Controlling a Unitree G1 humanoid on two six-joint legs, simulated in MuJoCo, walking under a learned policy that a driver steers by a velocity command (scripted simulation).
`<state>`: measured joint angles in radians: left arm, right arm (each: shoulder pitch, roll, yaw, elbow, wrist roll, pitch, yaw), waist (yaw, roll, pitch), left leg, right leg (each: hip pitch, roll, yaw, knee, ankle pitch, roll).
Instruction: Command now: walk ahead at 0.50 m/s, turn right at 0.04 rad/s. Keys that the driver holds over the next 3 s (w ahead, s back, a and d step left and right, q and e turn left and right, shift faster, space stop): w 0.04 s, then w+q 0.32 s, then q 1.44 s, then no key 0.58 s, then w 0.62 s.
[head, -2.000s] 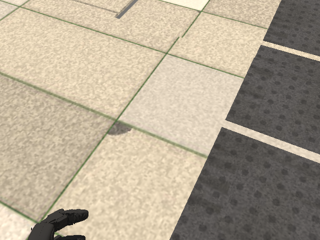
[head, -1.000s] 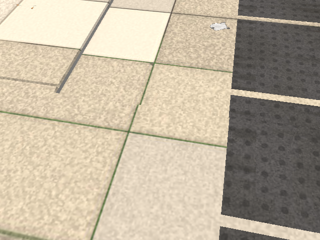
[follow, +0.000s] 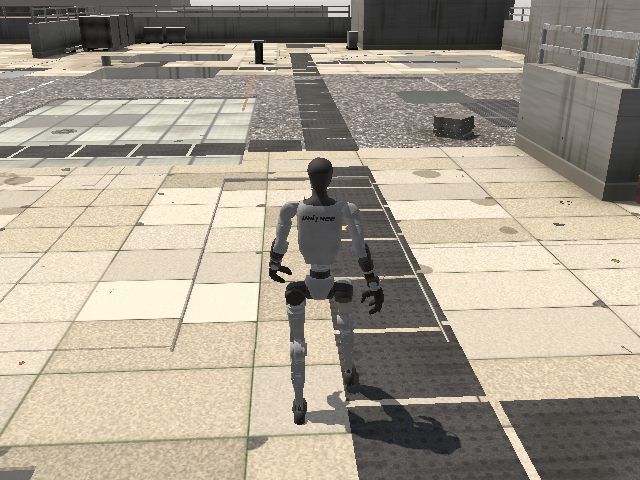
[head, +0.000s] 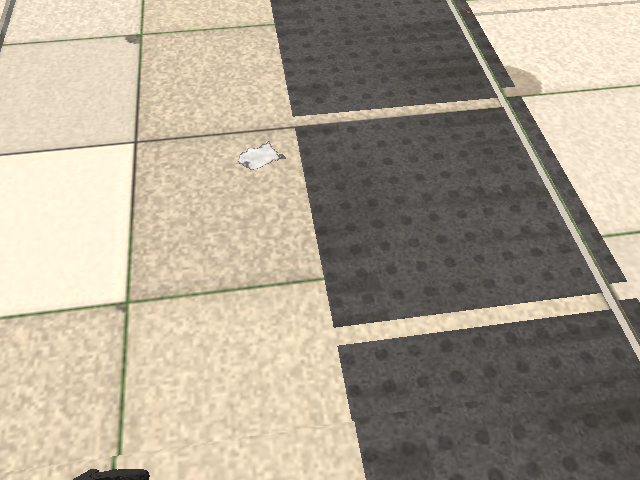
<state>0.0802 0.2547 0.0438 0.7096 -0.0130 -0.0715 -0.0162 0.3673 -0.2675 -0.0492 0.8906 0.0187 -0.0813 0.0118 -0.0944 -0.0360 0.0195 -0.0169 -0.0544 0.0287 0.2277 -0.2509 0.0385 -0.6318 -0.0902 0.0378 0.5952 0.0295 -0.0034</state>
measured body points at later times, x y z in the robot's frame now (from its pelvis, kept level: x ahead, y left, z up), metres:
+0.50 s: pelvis +0.27 -0.03 +0.00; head +0.29 -0.03 +0.45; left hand +0.25 +0.25 -0.13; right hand +0.49 -0.25 -0.11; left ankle +0.41 +0.15 -0.70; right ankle +0.20 -0.14 -0.74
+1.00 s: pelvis +0.39 +0.01 -0.01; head +0.43 +0.04 +0.44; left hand +0.41 +0.33 -0.12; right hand +0.67 -0.17 -0.09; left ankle +0.42 +0.11 -0.74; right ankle +0.51 -0.13 -0.71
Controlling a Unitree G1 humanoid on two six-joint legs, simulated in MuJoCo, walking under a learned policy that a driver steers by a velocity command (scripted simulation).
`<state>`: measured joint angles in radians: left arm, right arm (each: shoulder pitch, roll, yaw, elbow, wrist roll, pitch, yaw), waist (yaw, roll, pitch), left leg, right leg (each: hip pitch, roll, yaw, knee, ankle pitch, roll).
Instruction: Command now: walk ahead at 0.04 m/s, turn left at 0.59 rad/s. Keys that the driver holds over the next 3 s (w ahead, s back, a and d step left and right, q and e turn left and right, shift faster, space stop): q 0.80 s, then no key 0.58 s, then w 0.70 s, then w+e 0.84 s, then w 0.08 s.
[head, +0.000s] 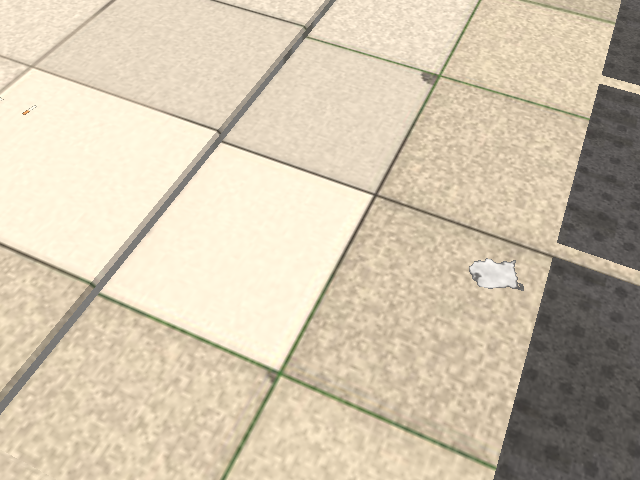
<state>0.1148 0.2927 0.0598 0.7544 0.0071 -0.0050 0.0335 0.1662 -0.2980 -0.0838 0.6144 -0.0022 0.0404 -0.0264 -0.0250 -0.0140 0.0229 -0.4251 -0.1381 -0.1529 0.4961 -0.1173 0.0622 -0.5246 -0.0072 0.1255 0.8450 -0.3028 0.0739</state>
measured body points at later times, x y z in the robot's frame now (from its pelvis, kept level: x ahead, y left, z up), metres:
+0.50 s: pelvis +0.00 -0.03 +0.01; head +0.04 -0.01 +0.46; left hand +0.04 +0.29 -0.09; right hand +0.25 -0.23 -0.08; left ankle -0.04 +0.10 -0.71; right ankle +0.02 -0.16 -0.73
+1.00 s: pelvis -0.01 -0.01 +0.00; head +0.01 +0.00 +0.45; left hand -0.03 +0.31 -0.09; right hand +0.29 -0.14 -0.08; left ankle -0.04 +0.09 -0.73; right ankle +0.05 -0.11 -0.73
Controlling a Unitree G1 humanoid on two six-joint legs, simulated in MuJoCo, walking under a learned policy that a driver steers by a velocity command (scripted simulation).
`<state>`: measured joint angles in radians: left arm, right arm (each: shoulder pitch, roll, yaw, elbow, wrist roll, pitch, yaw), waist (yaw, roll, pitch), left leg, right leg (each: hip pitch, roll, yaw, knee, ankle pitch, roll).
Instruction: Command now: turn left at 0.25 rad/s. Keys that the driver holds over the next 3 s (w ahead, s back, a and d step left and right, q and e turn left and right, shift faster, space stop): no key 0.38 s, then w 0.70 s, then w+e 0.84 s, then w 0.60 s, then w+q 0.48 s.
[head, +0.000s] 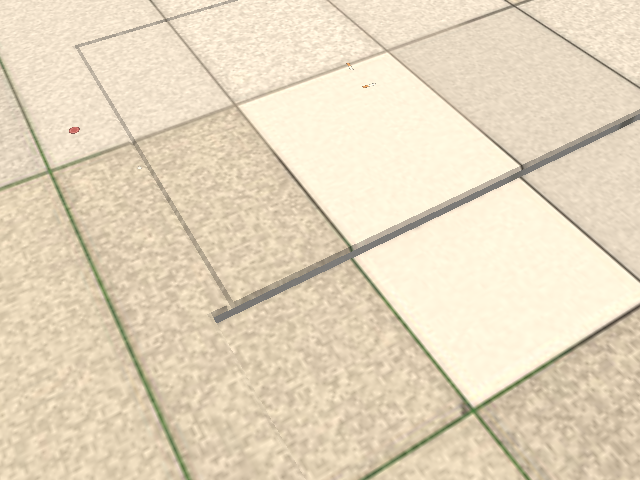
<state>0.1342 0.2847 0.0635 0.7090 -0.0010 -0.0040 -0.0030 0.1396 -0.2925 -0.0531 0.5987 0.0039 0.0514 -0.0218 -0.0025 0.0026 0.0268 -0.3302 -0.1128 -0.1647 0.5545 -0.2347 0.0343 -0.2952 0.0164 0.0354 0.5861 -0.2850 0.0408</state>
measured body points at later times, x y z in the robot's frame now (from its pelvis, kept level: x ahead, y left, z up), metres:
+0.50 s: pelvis +0.00 +0.01 +0.00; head -0.01 +0.02 +0.45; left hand +0.12 +0.27 -0.11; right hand +0.11 -0.25 -0.11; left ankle -0.03 +0.15 -0.73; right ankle -0.01 -0.12 -0.73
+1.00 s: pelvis +0.17 +0.04 -0.01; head +0.21 +0.04 +0.44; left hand +0.12 +0.32 -0.13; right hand +0.43 -0.17 -0.07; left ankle +0.32 +0.16 -0.72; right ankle +0.00 -0.10 -0.73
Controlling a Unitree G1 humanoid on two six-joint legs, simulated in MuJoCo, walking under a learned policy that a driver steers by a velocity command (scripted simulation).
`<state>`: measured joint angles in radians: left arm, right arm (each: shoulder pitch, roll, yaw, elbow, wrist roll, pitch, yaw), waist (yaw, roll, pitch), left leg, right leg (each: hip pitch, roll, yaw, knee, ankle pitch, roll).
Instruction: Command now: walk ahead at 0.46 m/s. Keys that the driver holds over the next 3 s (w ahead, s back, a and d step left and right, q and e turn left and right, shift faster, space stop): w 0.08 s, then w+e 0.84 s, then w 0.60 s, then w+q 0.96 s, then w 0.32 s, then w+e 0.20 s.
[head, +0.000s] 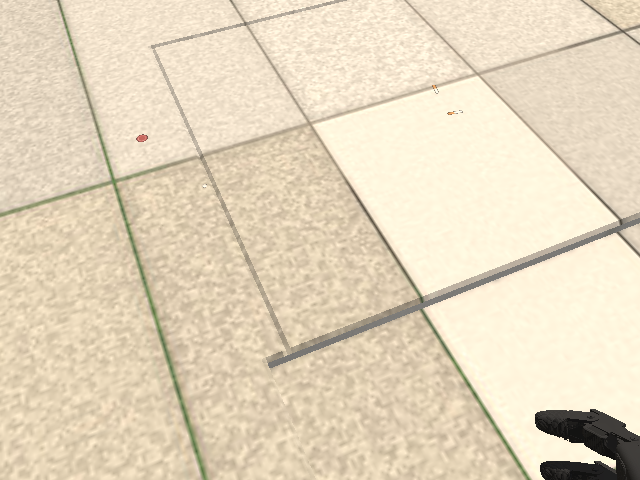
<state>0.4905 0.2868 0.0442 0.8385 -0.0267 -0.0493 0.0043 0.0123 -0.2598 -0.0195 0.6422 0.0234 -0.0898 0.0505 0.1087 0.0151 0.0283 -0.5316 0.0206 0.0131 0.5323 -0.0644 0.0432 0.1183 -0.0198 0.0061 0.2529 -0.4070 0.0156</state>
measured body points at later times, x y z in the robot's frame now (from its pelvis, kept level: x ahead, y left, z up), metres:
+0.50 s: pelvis +0.27 +0.01 +0.00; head +0.29 +0.00 +0.45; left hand +0.50 +0.22 -0.09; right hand +0.25 -0.28 -0.13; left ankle +0.14 +0.12 -0.73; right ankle +0.42 -0.14 -0.71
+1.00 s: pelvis +0.58 -0.10 -0.03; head +0.61 -0.13 +0.42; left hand +0.76 +0.15 -0.13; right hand +0.68 -0.41 -0.11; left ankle +0.82 -0.04 -0.73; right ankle +0.44 -0.13 -0.77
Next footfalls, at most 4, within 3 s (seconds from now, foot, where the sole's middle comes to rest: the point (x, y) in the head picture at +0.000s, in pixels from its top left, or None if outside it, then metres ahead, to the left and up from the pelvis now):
0.02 left None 0.18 0.12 -0.76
0.62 right None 0.47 -0.14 -0.80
1.00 left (403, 314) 0.85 -0.06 -0.77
1.34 right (497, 390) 0.70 -0.28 -0.80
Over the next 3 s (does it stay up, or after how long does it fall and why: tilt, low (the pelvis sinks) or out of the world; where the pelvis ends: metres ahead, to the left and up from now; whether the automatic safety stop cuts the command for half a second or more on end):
stays up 1.54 -0.38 0.02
